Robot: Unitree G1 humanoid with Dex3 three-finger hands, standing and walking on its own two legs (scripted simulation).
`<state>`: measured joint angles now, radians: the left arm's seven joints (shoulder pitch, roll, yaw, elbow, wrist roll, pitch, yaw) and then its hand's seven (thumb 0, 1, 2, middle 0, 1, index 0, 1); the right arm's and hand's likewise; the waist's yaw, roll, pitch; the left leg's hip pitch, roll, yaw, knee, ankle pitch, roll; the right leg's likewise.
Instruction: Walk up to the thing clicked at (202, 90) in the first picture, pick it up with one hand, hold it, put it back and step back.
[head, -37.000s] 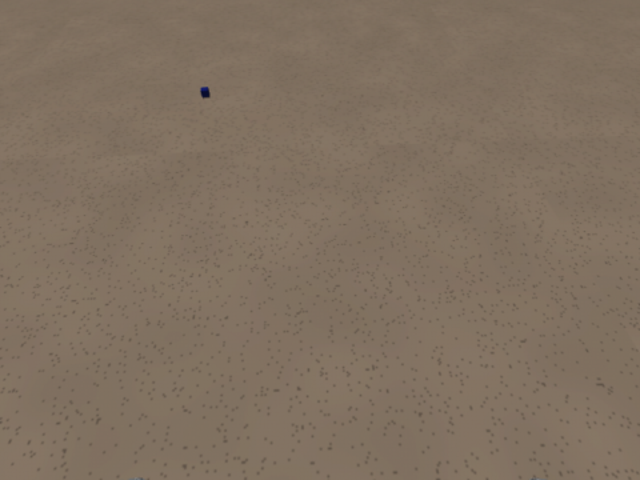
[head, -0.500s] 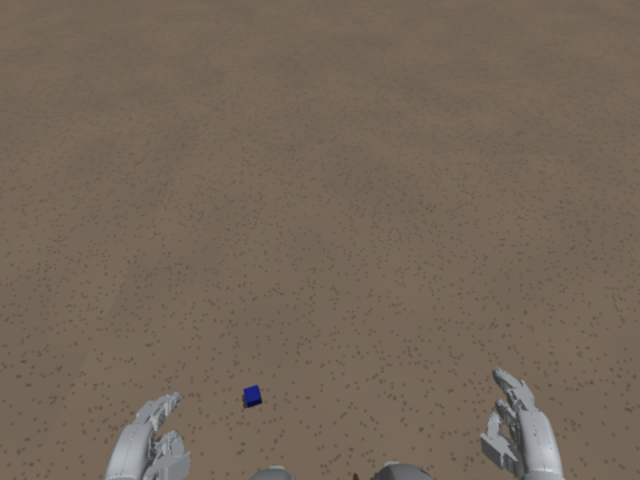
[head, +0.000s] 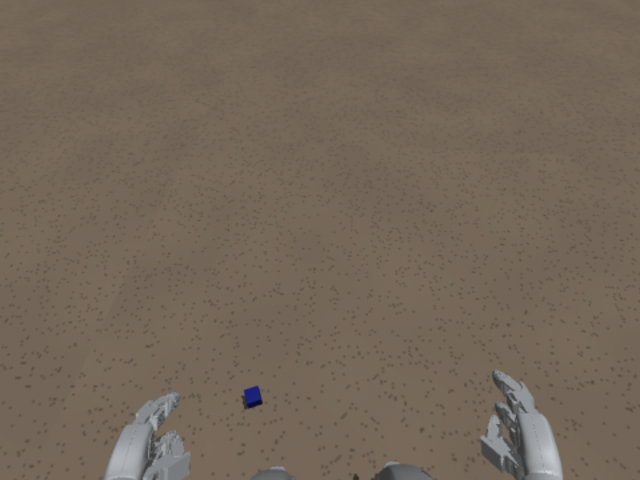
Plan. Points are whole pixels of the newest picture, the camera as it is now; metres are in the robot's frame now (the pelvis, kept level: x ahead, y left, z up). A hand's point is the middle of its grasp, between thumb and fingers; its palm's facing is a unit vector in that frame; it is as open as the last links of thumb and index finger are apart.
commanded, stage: home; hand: left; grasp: from above
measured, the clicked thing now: (253, 397) +0.44 +0.21 -0.69
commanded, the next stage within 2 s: stand in 0.48 s
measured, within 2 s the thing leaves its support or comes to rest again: neither
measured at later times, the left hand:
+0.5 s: hand (184, 456) +0.17 +0.18 -0.05, palm faces +0.04 -0.98 -0.20, open 7.4 cm
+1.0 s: hand out of the picture +0.08 +0.24 -0.11, palm faces +0.05 -0.94 -0.32, open 7.4 cm
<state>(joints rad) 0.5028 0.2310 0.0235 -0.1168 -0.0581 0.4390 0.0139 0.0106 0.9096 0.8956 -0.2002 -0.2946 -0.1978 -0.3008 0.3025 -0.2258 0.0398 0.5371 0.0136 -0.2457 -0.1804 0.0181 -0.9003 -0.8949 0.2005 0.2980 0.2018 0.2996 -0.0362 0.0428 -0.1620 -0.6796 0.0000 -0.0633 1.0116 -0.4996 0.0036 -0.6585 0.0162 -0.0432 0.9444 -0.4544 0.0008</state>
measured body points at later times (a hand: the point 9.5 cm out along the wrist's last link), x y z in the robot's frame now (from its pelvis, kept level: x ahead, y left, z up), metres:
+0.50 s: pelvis +0.01 +0.00 +0.00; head +0.02 +0.01 +0.45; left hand +0.16 +0.23 -0.03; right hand +0.16 -0.24 -0.06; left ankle +0.00 +0.11 -0.68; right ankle +0.01 -0.12 -0.68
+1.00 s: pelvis +0.00 +0.01 +0.05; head +0.00 +0.02 +0.50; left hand +0.08 +0.29 -0.08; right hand +0.09 -0.27 -0.08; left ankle +0.00 +0.11 -0.68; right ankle +0.01 -0.12 -0.68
